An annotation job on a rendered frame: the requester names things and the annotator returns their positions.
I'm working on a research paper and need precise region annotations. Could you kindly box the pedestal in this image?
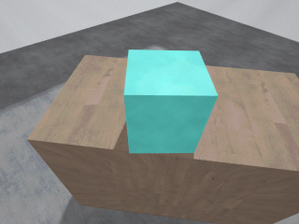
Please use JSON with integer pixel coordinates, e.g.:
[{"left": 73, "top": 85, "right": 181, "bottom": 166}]
[{"left": 27, "top": 54, "right": 299, "bottom": 224}]

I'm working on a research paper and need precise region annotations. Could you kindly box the carton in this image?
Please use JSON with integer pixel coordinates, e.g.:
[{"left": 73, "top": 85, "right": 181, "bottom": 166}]
[{"left": 123, "top": 49, "right": 219, "bottom": 153}]

